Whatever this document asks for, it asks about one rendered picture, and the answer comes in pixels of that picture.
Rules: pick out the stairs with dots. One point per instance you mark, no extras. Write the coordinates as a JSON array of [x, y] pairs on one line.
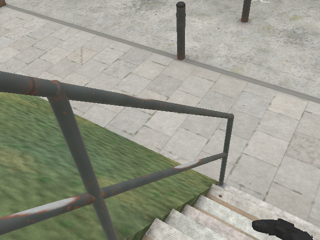
[[225, 213]]

